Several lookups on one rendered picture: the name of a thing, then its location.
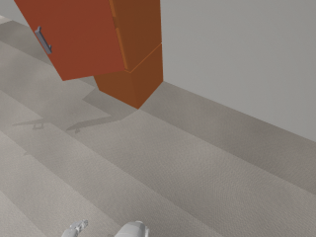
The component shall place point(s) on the robot left thigh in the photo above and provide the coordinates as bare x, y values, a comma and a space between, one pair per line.
133, 229

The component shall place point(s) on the cupboard door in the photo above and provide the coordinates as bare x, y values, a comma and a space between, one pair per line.
82, 35

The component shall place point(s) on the handle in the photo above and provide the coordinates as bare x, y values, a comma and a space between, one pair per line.
42, 40

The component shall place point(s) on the robot left hand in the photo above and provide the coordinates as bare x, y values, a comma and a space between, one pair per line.
75, 228

